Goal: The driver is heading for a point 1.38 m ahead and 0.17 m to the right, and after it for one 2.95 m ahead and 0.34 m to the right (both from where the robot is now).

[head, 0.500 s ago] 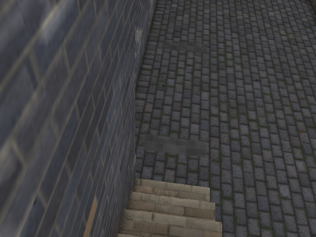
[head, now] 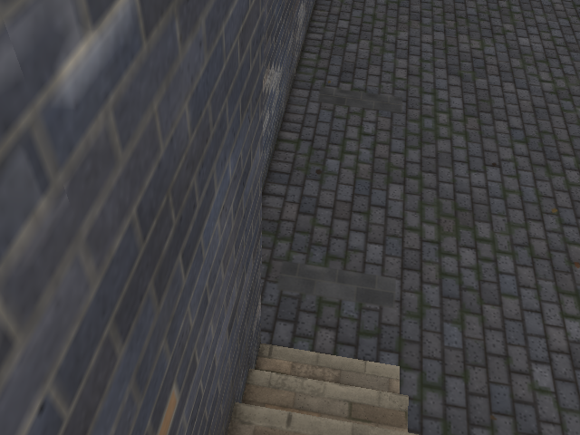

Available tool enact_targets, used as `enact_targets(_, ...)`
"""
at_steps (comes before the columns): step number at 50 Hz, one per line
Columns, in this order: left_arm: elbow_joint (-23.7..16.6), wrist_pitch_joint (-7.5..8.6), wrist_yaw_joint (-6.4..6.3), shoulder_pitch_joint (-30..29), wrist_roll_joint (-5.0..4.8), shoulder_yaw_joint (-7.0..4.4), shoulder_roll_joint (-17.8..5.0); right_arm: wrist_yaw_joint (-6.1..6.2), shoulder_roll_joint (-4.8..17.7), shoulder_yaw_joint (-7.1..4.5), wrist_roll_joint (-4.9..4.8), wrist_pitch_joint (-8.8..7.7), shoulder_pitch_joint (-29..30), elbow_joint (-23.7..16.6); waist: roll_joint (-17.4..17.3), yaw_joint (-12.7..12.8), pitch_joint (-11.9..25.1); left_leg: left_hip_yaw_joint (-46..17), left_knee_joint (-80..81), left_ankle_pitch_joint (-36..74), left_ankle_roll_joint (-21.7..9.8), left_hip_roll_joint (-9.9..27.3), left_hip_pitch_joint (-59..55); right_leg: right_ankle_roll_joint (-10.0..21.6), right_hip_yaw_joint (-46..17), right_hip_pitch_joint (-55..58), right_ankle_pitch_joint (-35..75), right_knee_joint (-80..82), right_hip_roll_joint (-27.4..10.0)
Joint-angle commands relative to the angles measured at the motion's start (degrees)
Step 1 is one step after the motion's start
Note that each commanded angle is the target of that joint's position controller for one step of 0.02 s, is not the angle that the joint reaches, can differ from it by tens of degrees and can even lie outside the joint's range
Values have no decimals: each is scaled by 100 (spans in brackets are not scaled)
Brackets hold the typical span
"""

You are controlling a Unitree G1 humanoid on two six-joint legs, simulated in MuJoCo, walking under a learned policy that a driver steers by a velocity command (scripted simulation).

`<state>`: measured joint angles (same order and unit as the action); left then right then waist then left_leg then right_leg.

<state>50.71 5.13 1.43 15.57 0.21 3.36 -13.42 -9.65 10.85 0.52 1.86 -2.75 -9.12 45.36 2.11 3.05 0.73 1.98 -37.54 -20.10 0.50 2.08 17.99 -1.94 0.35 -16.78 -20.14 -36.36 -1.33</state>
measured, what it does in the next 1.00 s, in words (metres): goes down: left foot 0.21 m lower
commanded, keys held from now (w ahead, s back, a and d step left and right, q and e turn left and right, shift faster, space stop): no key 0.26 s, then w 0.40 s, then no key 0.34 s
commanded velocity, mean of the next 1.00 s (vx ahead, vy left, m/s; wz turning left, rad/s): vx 0.18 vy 0.00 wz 0.00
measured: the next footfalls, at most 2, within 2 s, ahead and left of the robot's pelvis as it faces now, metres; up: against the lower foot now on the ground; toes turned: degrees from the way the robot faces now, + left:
left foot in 0.94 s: +0.25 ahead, +0.09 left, -0.20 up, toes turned +2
right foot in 1.20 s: +0.26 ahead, -0.17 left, -0.20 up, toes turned -1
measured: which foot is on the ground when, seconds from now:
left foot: down 0.00-0.46, up 0.48-0.92, down 0.94-1.00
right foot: down 0.00-0.94, up 0.96-1.00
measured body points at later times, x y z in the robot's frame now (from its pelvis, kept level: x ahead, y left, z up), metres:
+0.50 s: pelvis +0.00 -0.06 -0.02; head +0.01 -0.05 +0.43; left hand +0.06 +0.22 -0.14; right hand +0.08 -0.30 -0.14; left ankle -0.01 +0.11 -0.72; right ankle -0.01 -0.13 -0.72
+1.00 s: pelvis +0.17 -0.02 -0.18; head +0.18 +0.00 +0.26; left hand +0.12 +0.22 -0.34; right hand +0.29 -0.23 -0.30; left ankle +0.21 +0.08 -0.93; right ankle +0.04 -0.15 -0.64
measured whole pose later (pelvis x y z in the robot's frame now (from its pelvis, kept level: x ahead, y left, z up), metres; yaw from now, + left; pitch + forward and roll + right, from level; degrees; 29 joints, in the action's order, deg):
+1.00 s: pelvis +0.17 -0.02 -0.18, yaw +0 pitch +1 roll -2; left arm 55.0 4.7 3.0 27.2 3.0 3.4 -13.8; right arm -8.3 11.4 1.0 6.7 -2.6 -15.7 41.4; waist -0.1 3.8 0.4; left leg 1.7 -24.7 -6.4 -3.6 1.4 17.1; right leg -2.5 -2.4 -32.5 -48.2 -111.3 5.1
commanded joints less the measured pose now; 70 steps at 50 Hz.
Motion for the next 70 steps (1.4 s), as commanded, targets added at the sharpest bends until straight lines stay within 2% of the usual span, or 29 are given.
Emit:
enact_targets(1, -42, 39, -11, 196, -99, -67, -365, -59, 481, -119, -21, 62, -281, -211, -280, -150, 95, -379, 858, 1938, -84, 479, 167, -304, -391, 612, 1666, 384, -288)
enact_targets(14, -181, 68, 85, -69, -88, -155, -565, 99, 662, -67, -54, 32, -471, -63, -200, -158, -87, -293, 1041, 94, -14, 310, 506, 47, -238, 392, 511, 637, -127)
enact_targets(17, -243, 42, -94, -286, 28, -365, -936, 290, 1172, -290, 98, 59, -636, -86, -401, -294, -332, -662, 1368, -1588, -537, 469, 617, 303, -42, -161, -1363, 373, 52)
enact_targets(22, -74, 259, -233, 393, 146, -389, -647, 491, 842, -331, 319, -39, -429, -177, -507, 8, -162, -1033, 925, -1462, -1108, 883, 1331, 267, 146, 421, -114, -704, 152)
enact_targets(25, -86, 481, -358, 751, 2, -587, -1516, 416, 404, -198, 198, -160, -395, -540, 947, 291, -421, 424, -2132, -766, -269, -344, 2127, 1565, -2162, 290, -601, 1100, -764)
enact_targets(28, 223, 574, -431, 1807, 239, -422, -1081, 590, 12, -88, 446, -332, -98, -698, 124, 640, -567, -1396, -3929, 54, -231, -98, 4981, 2468, -3986, 1707, -1053, 476, -1683)
enact_targets(30, 377, 542, -393, 1935, 256, -340, -826, 543, -22, -85, 471, -358, -152, -597, -7, 526, -424, -1273, -4309, 692, -169, -101, 5633, 2387, -3502, 1727, -744, -9, -1568)
enact_targets(32, 488, 408, -385, 1747, 536, -120, -304, 407, -14, -29, 567, -150, -331, -464, 5, 137, -703, -990, -4319, 2138, -302, 81, 5217, 2094, -2553, 444, -924, -438, -1161)
enact_targets(34, 488, 391, -378, 1239, 609, -50, -404, 196, -72, 23, 570, 57, -686, -534, 103, -418, -582, -491, -4813, 2511, -379, 19, 3796, 2049, -2082, -1667, -488, -375, -938)
enact_targets(36, 658, 480, -607, 1866, 445, 143, 37, 162, -8, 53, 677, 147, -122, -734, 94, 113, -544, -638, -3335, 4086, -154, 305, 4737, 1746, -1764, -701, -901, -1314, -718)
enact_targets(38, 455, 441, -724, 1725, 420, 211, -6, 123, -15, 169, 651, 207, 277, -928, -16, 270, -554, -245, -1704, 5666, -118, 237, 3149, 1579, -1311, -2033, -1421, -1426, -463)
enact_targets(40, 329, 355, -411, 1276, 729, 46, -796, 104, -164, 233, 599, 241, 62, -989, 412, 13, -566, 577, -2358, 5259, 5, -450, -407, 1425, -774, -4976, -3134, -1015, -265)
enact_targets(41, 167, 352, -360, 881, 600, -67, -1161, 62, 82, 158, 668, 247, 20, -1050, 553, -70, -753, 360, -2124, 4727, 23, -364, -226, 1489, -1000, -4639, -3146, -1236, -381)
enact_targets(43, 33, 281, -426, 999, 287, -117, -1111, 82, 460, 125, 666, 216, 390, -1063, 141, 276, -993, -346, 533, 4334, -180, 236, 977, 1152, -1809, -2024, -2550, -1735, -717)
enact_targets(44, 104, 216, -334, 871, 338, -101, -1191, 86, 348, 145, 831, 171, -450, -816, 456, -151, -775, -241, 48, 4174, -285, 93, 384, 1201, -2170, -1726, -1300, -2216, -806)
enact_targets(45, 242, 136, -303, 1291, 229, -109, -825, 189, 527, 100, 712, 78, -1406, -419, -376, -148, -531, -763, 1976, 4766, -438, 478, -108, 762, -2042, -681, -1134, -3407, -554)
enact_targets(46, 389, -39, -130, 1281, 200, -152, -934, 268, 624, -68, 652, 10, -2635, -37, -655, -760, -238, 87, 2858, 5492, -413, 217, -1409, 644, -1444, -720, -610, -4676, -153)
enact_targets(47, 931, -140, 168, 2533, 255, -116, -587, 396, 900, -260, 569, 49, -2663, -24, -1186, -477, 258, -133, 3264, 5153, -723, 624, -2391, 353, -776, -1013, -1064, -6283, 356)
enact_targets(48, 660, -139, 369, 2592, 404, -124, -160, 276, 1265, -341, 484, 64, -2790, -237, -1835, -323, 1368, -747, -335, 8268, -1668, 1251, -4717, 6, -471, -3421, -2655, -8543, 849)
enact_targets(49, 225, -4, 347, 2012, 258, -169, -619, 72, 1236, -330, 358, 22, -2525, -157, -1121, -475, 2034, -1556, -404, 8338, -2108, 1727, -5189, -341, -666, -4538, -3052, -9413, 798)
enact_targets(51, -387, -48, 242, 429, 127, 64, -90, 60, 654, -129, 273, -176, -1622, -179, 114, -334, 1031, -1516, 578, 5306, -1276, 1362, -3620, -447, -386, -4993, -2075, -8139, -79)
enact_targets(52, -546, 13, 165, 1055, 127, 135, 85, -97, 874, -101, -52, -307, -1083, -285, -533, 361, 571, -1983, 484, 6402, -1694, 1805, -1949, -783, -601, -4290, -2052, -7298, -421)
enact_targets(54, -482, -65, 135, 1421, 16, 221, 181, 71, 17, 206, -131, -447, -521, -89, -482, 631, -331, -1680, 939, 3588, -1530, 1390, 989, -974, -926, -2959, -224, -4969, -833)
enact_targets(55, 71, -171, 178, 2128, 14, -64, -427, 140, 50, 185, -325, -492, -454, -179, 185, 531, -380, -1014, 677, 1496, -1257, 717, 1924, -930, -793, -2106, 1490, -3593, -797)
enact_targets(56, 32, -227, 319, 1907, 216, -109, -367, 160, 349, 168, -216, -523, -63, -150, -121, 575, -620, -560, 468, 1773, -1042, 372, 2536, -856, -451, -1502, 2269, -3096, -656)
enact_targets(59, -48, -182, 376, 1585, 231, -169, -170, 88, 1059, 9, -62, -424, -465, 216, -913, 446, -101, -924, 262, 2955, -636, 673, 2533, -869, -45, 645, 1982, -2828, -221)
enact_targets(62, -401, -48, 236, 517, -93, -122, -450, -50, 370, 139, -292, -293, -757, 167, 191, -70, 151, -1331, 241, 2397, -253, 622, 723, -783, -457, -220, 1692, -792, -578)
enact_targets(64, -337, -64, 142, 82, -144, -138, -475, 5, 713, -29, -208, -112, -763, 224, -165, -269, 39, -1308, 549, 1064, -90, 534, 761, -735, -414, -21, 1354, -454, -415)
enact_targets(70, -48, 22, 41, 124, -29, -127, -445, 46, 576, -68, -105, -1, -270, 249, -106, -228, 222, -357, 655, 2200, -40, 247, 238, -224, -351, 565, 2192, -33, -338)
